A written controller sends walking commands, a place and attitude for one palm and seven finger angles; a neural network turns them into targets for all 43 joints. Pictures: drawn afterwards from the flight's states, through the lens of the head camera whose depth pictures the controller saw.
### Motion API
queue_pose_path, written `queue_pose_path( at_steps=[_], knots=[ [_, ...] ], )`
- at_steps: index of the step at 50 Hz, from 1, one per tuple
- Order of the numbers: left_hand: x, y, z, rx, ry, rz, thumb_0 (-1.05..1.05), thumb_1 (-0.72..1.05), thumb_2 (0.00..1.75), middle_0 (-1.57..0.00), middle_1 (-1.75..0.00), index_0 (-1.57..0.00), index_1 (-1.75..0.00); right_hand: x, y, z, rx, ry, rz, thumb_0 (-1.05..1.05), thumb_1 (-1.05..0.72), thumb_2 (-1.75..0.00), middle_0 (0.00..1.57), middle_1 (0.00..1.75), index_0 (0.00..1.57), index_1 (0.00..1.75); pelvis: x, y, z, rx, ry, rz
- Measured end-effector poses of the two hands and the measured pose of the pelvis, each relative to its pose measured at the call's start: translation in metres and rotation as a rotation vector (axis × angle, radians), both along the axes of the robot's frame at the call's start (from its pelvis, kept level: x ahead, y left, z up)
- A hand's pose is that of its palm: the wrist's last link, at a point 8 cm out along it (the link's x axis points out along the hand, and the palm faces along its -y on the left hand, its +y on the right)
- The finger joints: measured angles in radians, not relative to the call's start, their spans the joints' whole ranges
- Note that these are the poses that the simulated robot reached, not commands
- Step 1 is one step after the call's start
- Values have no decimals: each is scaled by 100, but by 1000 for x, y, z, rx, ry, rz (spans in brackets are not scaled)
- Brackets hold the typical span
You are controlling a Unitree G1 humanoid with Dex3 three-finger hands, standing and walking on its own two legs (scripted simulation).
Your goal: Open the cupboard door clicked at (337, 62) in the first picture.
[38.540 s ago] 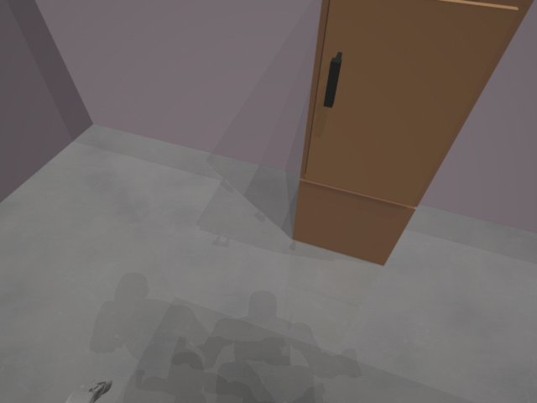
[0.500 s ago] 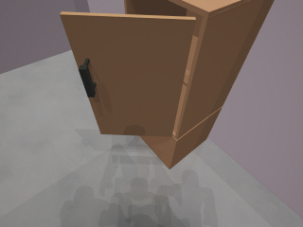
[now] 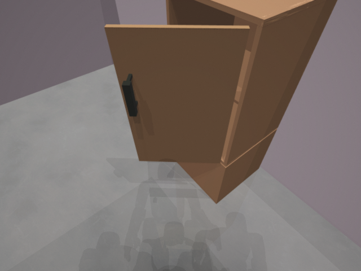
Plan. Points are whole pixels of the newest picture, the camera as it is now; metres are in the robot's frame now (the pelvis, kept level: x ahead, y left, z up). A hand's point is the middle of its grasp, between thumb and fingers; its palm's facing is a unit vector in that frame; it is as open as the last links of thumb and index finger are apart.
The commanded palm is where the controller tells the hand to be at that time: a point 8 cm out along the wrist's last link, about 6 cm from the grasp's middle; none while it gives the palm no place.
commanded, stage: come to a stop and stand still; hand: left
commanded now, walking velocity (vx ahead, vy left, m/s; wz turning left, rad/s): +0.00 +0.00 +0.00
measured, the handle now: (131, 95) +0.59 +0.20 +0.05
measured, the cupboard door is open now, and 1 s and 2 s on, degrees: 49 49 49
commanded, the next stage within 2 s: look again from close up in 0.06 s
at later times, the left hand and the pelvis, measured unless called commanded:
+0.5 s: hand out of the picture +0.03 +0.13 -0.17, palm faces -0.01 -0.98 -0.20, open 7.3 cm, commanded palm none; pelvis +0.03 -0.04 +0.00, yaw +0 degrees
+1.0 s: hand (121, 219) +0.23 +0.16 -0.02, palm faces +0.26 -0.95 -0.16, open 7.5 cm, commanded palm +0.15 +0.20 -0.05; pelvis +0.04 -0.05 -0.01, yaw +2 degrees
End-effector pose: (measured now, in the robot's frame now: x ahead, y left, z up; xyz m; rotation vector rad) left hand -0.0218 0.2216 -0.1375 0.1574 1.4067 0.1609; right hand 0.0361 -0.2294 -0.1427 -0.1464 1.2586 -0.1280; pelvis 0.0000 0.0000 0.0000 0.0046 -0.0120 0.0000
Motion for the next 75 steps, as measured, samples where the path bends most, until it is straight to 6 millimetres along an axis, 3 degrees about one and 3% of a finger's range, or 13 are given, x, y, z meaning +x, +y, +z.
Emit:
queue_pose_path(
  at_steps=[9,20,41,43,49,53,56,59,62,65,68,71,75],
  knots=[
    [4,-21,-1,-25,3,-6,0,91,90,-20,-30,-20,-29,-20,-6,-2,12,76,-17,0,-91,-90,20,30,20,30,5,-11,2,4,8,1],
    [34,-37,0,-17,-18,-31,1,92,90,-20,-30,-20,-29,-28,-12,-3,35,128,-44,0,-91,-90,20,30,20,30,20,-29,4,7,10,-6],
    [63,-53,0,-2,-32,-22,1,92,90,-20,-30,-20,-29,9,-37,-3,14,126,-30,0,-92,-90,20,30,20,30,46,-49,4,4,8,-8],
    [84,-43,17,27,-166,61,3,95,90,-20,-30,-21,-30,22,-45,2,-15,29,-33,1,-92,-90,20,30,20,30,46,-49,3,3,4,-15],
    [206,-20,122,119,-921,62,3,90,88,-20,-34,-21,-33,101,-68,20,-83,-375,-7,1,-92,-90,20,30,20,30,45,-45,-5,5,33,32],
    [255,-28,151,18,-1281,-38,2,81,85,-20,-38,-21,-37,156,-79,40,-113,-588,41,1,-91,-90,20,30,20,30,40,-49,-22,14,121,17],
    [252,-41,137,-108,-1388,-123,1,74,82,-20,-42,-21,-41,188,-83,54,-126,-694,89,1,-91,-90,20,30,20,30,39,-52,-36,21,169,5],
    [227,-44,107,-177,-1324,-161,0,67,79,-21,-46,-22,-45,212,-83,61,-145,-753,139,1,-91,-90,20,30,20,30,39,-54,-49,20,196,7],
    [197,-31,87,-156,-1233,-96,1,59,76,-22,-51,-23,-50,229,-75,60,-153,-772,173,1,-91,-90,20,30,20,30,40,-52,-58,8,207,18],
    [180,-13,94,-61,-1256,-32,1,52,74,-23,-55,-23,-54,236,-60,52,-141,-764,207,1,-91,-90,20,30,20,30,39,-50,-64,-13,212,35],
    [186,-3,117,13,-1385,-59,1,45,71,-23,-60,-24,-59,233,-40,34,-105,-732,242,1,-91,-90,20,30,20,30,35,-47,-70,-35,221,51],
    [210,-5,135,-18,-1487,-165,1,38,68,-23,-64,-24,-63,219,-21,13,-53,-685,250,1,-91,-90,20,30,20,30,29,-43,-74,-51,229,57],
    [243,-11,133,-150,-1399,-276,1,28,64,-24,-70,-24,-69,186,-7,-3,4,-598,176,1,-90,-90,20,30,21,30,24,-38,-69,-48,232,41]
  ],
)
